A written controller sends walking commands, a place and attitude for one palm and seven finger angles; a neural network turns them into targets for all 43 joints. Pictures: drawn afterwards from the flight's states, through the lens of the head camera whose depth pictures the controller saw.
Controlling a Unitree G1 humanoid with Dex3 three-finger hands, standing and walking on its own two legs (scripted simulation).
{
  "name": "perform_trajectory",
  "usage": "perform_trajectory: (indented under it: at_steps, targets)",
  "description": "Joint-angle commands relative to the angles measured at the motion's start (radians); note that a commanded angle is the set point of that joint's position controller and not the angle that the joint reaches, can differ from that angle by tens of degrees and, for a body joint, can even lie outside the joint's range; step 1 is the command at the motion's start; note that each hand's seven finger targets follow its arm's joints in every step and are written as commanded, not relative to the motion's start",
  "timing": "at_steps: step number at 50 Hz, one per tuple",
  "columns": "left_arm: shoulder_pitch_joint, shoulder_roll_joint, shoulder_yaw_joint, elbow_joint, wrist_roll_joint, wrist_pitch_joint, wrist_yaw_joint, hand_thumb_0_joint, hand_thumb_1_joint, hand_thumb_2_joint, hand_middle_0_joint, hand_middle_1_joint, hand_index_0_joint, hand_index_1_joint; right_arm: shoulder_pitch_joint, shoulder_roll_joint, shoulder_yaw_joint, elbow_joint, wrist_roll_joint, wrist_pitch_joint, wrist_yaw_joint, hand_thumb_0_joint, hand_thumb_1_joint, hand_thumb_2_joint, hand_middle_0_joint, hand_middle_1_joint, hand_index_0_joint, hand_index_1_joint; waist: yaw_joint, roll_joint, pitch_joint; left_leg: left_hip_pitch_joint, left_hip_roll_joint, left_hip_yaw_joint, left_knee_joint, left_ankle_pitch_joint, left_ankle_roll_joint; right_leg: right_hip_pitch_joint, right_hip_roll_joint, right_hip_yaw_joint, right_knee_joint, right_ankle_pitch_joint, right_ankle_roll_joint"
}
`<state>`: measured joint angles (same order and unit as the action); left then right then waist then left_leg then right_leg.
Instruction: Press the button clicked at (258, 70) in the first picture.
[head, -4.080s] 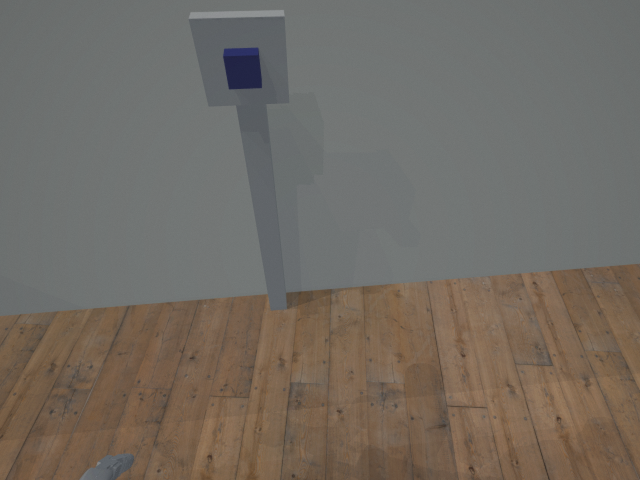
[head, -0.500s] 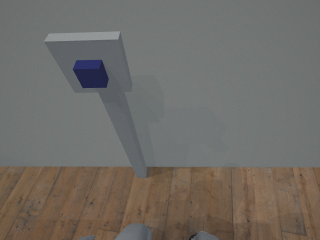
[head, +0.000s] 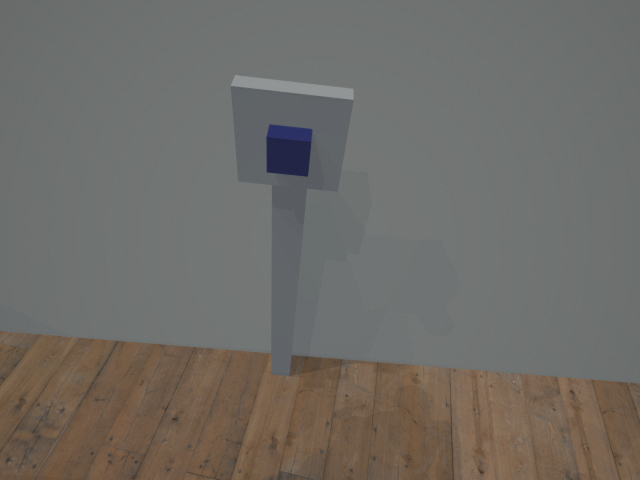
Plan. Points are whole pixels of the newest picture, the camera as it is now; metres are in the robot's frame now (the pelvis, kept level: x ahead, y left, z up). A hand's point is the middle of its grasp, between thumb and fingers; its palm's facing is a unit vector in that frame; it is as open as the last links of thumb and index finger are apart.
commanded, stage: come to a stop and stand still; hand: left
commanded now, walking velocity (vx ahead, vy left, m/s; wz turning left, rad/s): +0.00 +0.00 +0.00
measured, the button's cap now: (289, 149) +0.51 +0.10 +0.14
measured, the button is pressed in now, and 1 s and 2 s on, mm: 0 0 0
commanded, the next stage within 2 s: look again from close up in 0.66 s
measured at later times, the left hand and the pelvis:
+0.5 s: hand out of the picture -0.05 +0.15 -0.18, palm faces +0.01 -0.99 -0.15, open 7.3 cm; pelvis -0.04 +0.00 +0.00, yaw -1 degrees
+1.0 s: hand out of the picture -0.05 +0.16 -0.18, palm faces +0.03 -0.98 -0.18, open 7.4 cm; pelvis -0.03 +0.00 -0.01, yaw +1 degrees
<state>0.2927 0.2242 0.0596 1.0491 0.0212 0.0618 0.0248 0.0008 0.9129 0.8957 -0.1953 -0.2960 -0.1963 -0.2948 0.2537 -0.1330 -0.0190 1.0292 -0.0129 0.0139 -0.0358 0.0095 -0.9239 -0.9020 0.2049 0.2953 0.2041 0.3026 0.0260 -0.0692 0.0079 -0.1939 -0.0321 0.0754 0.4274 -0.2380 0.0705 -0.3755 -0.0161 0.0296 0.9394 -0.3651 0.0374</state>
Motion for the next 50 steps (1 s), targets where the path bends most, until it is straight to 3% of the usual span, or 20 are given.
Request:
perform_trajectory:
  at_steps: [1, 3, 5, 6, 8, 9, 10, 11, 14, 21, 31, 37, 38, 39, 40, 42, 43, 46, 50]
  targets:
    - [-0.034, 0.016, -0.018, -0.046, -0.005, -0.035, 0.003, 0.000, 0.900, 0.900, -0.200, -0.300, -0.200, -0.300, 0.079, -0.149, -0.035, -0.014, -0.002, -0.029, -0.016, 0.000, -0.900, -0.900, 0.200, 0.300, 0.200, 0.300, -0.059, 0.180, -0.014, 0.180, 0.280, -0.269, -0.152, 0.388, 0.108, -0.005, -0.029, -0.024, -0.272, -0.096, -0.003]
    - [0.019, 0.001, -0.025, -0.015, -0.010, -0.041, 0.009, 0.000, 0.900, 0.900, -0.200, -0.300, -0.200, -0.300, 0.088, -0.161, -0.034, 0.010, 0.000, -0.030, -0.014, 0.000, -0.900, -0.900, 0.200, 0.300, 0.200, 0.300, -0.041, 0.172, -0.052, 0.201, 0.274, -0.258, -0.124, 0.469, 0.094, 0.074, -0.022, -0.036, -0.411, -0.037, -0.010]
    - [0.074, -0.003, -0.029, 0.028, -0.011, -0.050, 0.015, 0.000, 0.900, 0.900, -0.200, -0.300, -0.200, -0.300, 0.085, -0.146, -0.028, 0.029, 0.010, -0.032, -0.012, 0.000, -0.900, -0.900, 0.200, 0.300, 0.200, 0.300, -0.021, 0.138, -0.061, 0.135, 0.231, -0.227, -0.099, 0.407, 0.046, 0.202, -0.032, -0.036, -0.575, 0.140, -0.020]
    - [0.088, 0.014, -0.030, 0.042, -0.011, -0.057, 0.020, 0.000, 0.900, 0.900, -0.200, -0.300, -0.200, -0.300, 0.089, -0.122, -0.024, 0.037, 0.016, -0.034, -0.008, 0.000, -0.900, -0.900, 0.200, 0.300, 0.200, 0.300, -0.023, 0.095, -0.055, 0.060, 0.204, -0.213, -0.086, 0.339, 0.013, 0.282, -0.061, 0.004, -0.629, 0.229, -0.034]
    - [0.080, 0.020, -0.039, 0.056, -0.013, -0.067, 0.023, 0.000, 0.900, 0.900, -0.200, -0.300, -0.200, -0.300, 0.071, -0.090, -0.009, 0.044, 0.019, -0.035, -0.003, 0.000, -0.900, -0.900, 0.200, 0.300, 0.200, 0.300, -0.034, 0.045, 0.008, 0.017, 0.139, -0.151, -0.104, 0.179, -0.037, 0.243, -0.139, 0.067, -0.612, 0.300, -0.075]
    - [0.079, 0.015, -0.044, 0.060, -0.013, -0.068, 0.023, 0.000, 0.900, 0.900, -0.200, -0.300, -0.200, -0.300, 0.079, -0.087, -0.007, 0.054, 0.015, -0.035, 0.000, 0.000, -0.900, -0.900, 0.200, 0.300, 0.200, 0.300, -0.039, 0.045, 0.009, 0.049, 0.130, -0.146, -0.113, 0.193, -0.040, 0.219, -0.138, 0.058, -0.601, 0.300, -0.081]
    - [0.073, 0.009, -0.045, 0.067, -0.013, -0.075, 0.023, 0.000, 0.900, 0.900, -0.200, -0.300, -0.200, -0.300, 0.086, -0.093, -0.006, 0.068, 0.009, -0.032, 0.000, 0.000, -0.900, -0.900, 0.200, 0.300, 0.200, 0.300, -0.040, -0.038, 0.007, 0.067, 0.133, -0.136, -0.097, 0.233, -0.036, 0.212, -0.118, 0.060, -0.596, 0.334, -0.079]
    - [0.068, -0.001, -0.048, 0.067, -0.014, -0.076, 0.024, 0.000, 0.900, 0.900, -0.200, -0.300, -0.200, -0.300, 0.096, -0.099, -0.006, 0.079, 0.009, -0.031, 0.000, 0.000, -0.900, -0.900, 0.200, 0.300, 0.200, 0.300, -0.042, -0.059, 0.020, 0.071, 0.136, -0.130, -0.094, 0.218, -0.033, 0.199, -0.112, 0.050, -0.600, 0.310, -0.076]
    - [0.068, -0.015, -0.052, 0.069, -0.016, -0.069, 0.025, 0.000, 0.900, 0.900, -0.200, -0.300, -0.200, -0.300, 0.107, -0.095, -0.001, 0.105, 0.007, -0.028, 0.001, 0.000, -0.900, -0.900, 0.200, 0.300, 0.200, 0.300, -0.039, -0.010, 0.080, 0.057, 0.137, -0.137, -0.140, 0.101, -0.031, 0.149, -0.099, 0.047, -0.620, 0.155, -0.068]
    - [0.108, -0.026, -0.050, 0.077, -0.011, -0.061, 0.024, 0.000, 0.900, 0.900, -0.200, -0.300, -0.200, -0.300, 0.117, -0.077, -0.002, 0.123, 0.004, -0.016, 0.002, 0.000, -0.900, -0.900, 0.200, 0.300, 0.200, 0.300, -0.026, 0.084, 0.157, -0.043, 0.137, -0.160, -0.188, -0.108, -0.030, 0.116, -0.079, 0.039, -0.629, 0.046, -0.066]
    - [0.137, -0.049, -0.052, 0.082, -0.012, -0.072, 0.022, 0.000, 0.900, 0.900, -0.200, -0.300, -0.200, -0.300, 0.138, -0.067, -0.005, 0.123, 0.004, -0.022, -0.001, 0.000, -0.900, -0.900, 0.200, 0.300, 0.200, 0.300, -0.033, 0.075, 0.085, 0.000, 0.142, -0.162, -0.167, -0.064, -0.029, 0.117, -0.076, 0.041, -0.622, 0.077, -0.070]
    - [0.149, -0.057, -0.055, 0.094, -0.010, -0.074, 0.023, 0.000, 0.900, 0.900, -0.200, -0.300, -0.200, -0.300, 0.135, -0.066, -0.003, 0.121, 0.005, -0.024, -0.003, 0.000, -0.900, -0.900, 0.200, 0.300, 0.200, 0.300, -0.035, 0.075, 0.107, -0.001, 0.144, -0.163, -0.170, -0.048, -0.028, 0.101, -0.076, 0.045, -0.623, 0.091, -0.069]
    - [0.174, -0.011, -0.069, 0.090, 0.016, -0.106, 0.051, 0.000, 0.900, 0.900, -0.200, -0.300, -0.200, -0.300, 0.030, -0.112, 0.013, 0.032, 0.004, -0.041, 0.017, 0.000, -0.900, -0.900, 0.200, 0.300, 0.200, 0.300, 0.002, 0.024, 0.163, -0.118, 0.134, -0.115, 0.041, 0.067, -0.056, 0.097, -0.097, 0.039, -0.627, 0.210, -0.073]
    - [0.137, 0.014, -0.060, 0.043, 0.003, -0.110, 0.044, 0.000, 0.900, 0.900, -0.200, -0.300, -0.200, -0.300, 0.078, -0.074, 0.007, 0.006, 0.001, -0.031, 0.025, 0.000, -0.900, -0.900, 0.200, 0.300, 0.200, 0.300, -0.053, 0.004, 0.091, -0.060, 0.100, -0.114, 0.048, -0.067, -0.057, 0.038, -0.127, 0.097, -0.664, -0.071, -0.100]
    - [0.101, 0.007, -0.057, 0.023, 0.003, -0.108, 0.038, 0.000, 0.900, 0.900, -0.200, -0.300, -0.200, -0.300, 0.108, -0.077, 0.003, 0.021, -0.005, -0.028, 0.026, 0.000, -0.900, -0.900, 0.200, 0.300, 0.200, 0.300, -0.072, 0.063, 0.098, -0.059, 0.091, -0.115, 0.046, -0.080, -0.050, 0.007, -0.120, 0.100, -0.644, -0.151, -0.113]
    - [0.112, 0.006, -0.058, 0.016, -0.006, -0.119, 0.031, 0.000, 0.900, 0.900, -0.200, -0.300, -0.200, -0.300, 0.133, -0.066, 0.010, 0.015, -0.010, -0.032, 0.027, 0.000, -0.900, -0.900, 0.200, 0.300, 0.200, 0.300, -0.069, 0.152, 0.018, -0.047, 0.090, -0.122, 0.050, -0.014, -0.035, 0.058, -0.103, 0.074, -0.589, -0.049, -0.123]
    - [0.119, -0.002, -0.060, 0.018, -0.009, -0.119, 0.028, 0.000, 0.900, 0.900, -0.200, -0.300, -0.200, -0.300, 0.125, -0.064, 0.014, 0.011, -0.008, -0.036, 0.024, 0.000, -0.900, -0.900, 0.200, 0.300, 0.200, 0.300, -0.062, 0.151, 0.013, -0.050, 0.098, -0.133, 0.033, -0.010, -0.028, 0.069, -0.092, 0.069, -0.571, -0.022, -0.124]
    - [0.118, -0.022, -0.067, 0.015, -0.006, -0.113, 0.025, 0.000, 0.900, 0.900, -0.200, -0.300, -0.200, -0.300, 0.114, -0.080, 0.014, -0.004, -0.005, -0.042, 0.020, 0.000, -0.900, -0.900, 0.200, 0.300, 0.200, 0.300, -0.047, 0.073, 0.047, -0.088, 0.120, -0.162, -0.009, -0.003, -0.009, 0.092, -0.065, 0.034, -0.531, 0.039, -0.110]
    - [0.128, -0.026, -0.069, 0.016, -0.007, -0.107, 0.026, 0.000, 0.900, 0.900, -0.200, -0.300, -0.200, -0.300, 0.102, -0.098, 0.017, 0.006, -0.001, -0.051, 0.015, 0.000, -0.900, -0.900, 0.200, 0.300, 0.200, 0.300, -0.031, 0.016, 0.068, -0.080, 0.131, -0.161, -0.030, 0.078, -0.002, 0.118, -0.065, 0.027, -0.522, 0.124, -0.095]
